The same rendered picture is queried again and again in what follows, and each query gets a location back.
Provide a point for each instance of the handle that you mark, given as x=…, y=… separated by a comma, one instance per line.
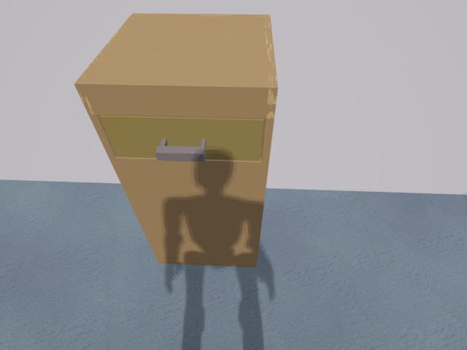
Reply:
x=176, y=153

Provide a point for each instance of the drawer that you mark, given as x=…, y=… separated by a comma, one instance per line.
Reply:
x=227, y=138

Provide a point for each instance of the cabinet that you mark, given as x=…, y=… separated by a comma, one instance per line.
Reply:
x=190, y=65

